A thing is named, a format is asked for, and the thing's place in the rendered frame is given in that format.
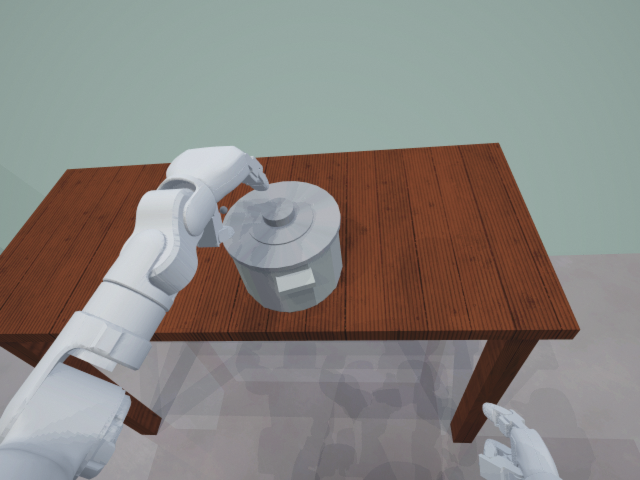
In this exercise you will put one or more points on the lid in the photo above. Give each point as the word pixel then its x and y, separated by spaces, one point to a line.
pixel 259 246

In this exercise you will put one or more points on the right robot hand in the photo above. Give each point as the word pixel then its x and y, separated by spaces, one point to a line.
pixel 528 454

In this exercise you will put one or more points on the left robot upper arm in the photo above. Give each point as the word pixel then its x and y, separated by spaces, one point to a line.
pixel 68 429

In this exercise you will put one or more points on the knob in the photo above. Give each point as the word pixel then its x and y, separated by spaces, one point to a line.
pixel 278 212

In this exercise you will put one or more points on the table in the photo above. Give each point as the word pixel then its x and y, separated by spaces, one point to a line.
pixel 437 243

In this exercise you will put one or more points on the left robot hand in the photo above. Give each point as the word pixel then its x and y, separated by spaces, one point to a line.
pixel 222 169

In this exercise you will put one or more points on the pot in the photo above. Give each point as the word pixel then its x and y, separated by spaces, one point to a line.
pixel 295 289

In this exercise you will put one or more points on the robot left forearm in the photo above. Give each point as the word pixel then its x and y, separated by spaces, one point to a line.
pixel 157 261

